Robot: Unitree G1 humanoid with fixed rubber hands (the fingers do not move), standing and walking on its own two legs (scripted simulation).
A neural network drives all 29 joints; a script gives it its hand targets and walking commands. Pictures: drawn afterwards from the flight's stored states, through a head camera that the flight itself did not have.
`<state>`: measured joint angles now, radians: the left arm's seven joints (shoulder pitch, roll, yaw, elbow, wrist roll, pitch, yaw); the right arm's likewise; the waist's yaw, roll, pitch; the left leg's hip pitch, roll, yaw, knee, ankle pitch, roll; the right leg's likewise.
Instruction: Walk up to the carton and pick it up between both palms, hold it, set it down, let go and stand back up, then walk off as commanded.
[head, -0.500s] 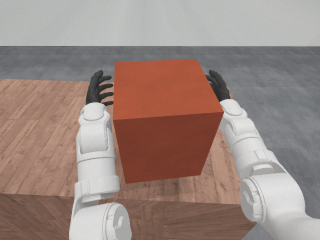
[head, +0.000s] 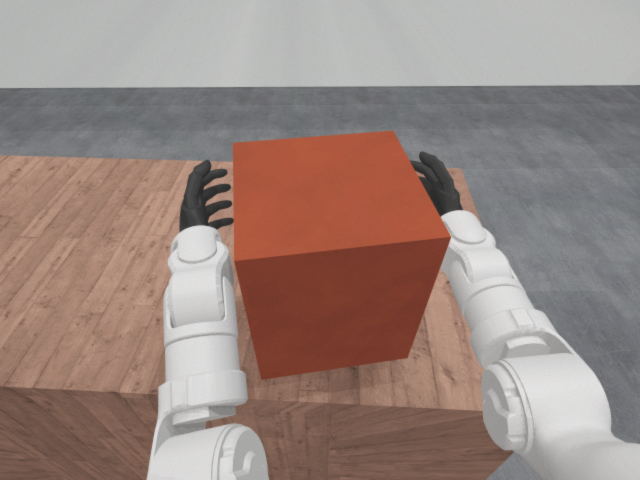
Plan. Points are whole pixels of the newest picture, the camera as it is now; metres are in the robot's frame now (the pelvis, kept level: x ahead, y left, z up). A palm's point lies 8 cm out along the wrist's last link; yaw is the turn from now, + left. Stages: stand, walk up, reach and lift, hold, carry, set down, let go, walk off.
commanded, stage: set down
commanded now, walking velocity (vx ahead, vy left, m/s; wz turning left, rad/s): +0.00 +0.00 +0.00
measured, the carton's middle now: (325, 257) +0.39 +0.01 +0.09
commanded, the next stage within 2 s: none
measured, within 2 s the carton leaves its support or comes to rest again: rests again in 0.78 s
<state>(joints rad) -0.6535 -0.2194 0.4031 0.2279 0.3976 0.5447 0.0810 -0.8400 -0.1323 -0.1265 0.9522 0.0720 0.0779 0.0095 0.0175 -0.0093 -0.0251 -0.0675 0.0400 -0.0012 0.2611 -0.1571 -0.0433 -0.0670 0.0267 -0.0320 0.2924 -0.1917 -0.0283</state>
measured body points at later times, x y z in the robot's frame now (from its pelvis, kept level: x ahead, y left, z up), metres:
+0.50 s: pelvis -0.01 +0.00 +0.00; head -0.03 +0.00 +0.45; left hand +0.37 +0.15 +0.16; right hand +0.42 -0.15 +0.14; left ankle -0.01 +0.15 -0.75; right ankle -0.02 -0.09 -0.75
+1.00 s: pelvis +0.01 +0.00 +0.00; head +0.01 +0.00 +0.45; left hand +0.39 +0.15 +0.12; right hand +0.43 -0.15 +0.11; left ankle -0.01 +0.15 -0.75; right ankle -0.02 -0.09 -0.75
